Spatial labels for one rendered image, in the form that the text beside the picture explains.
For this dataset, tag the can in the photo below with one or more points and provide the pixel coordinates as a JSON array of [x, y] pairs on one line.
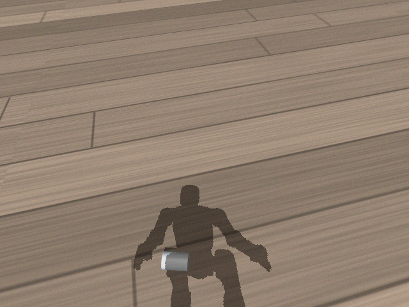
[[175, 261]]

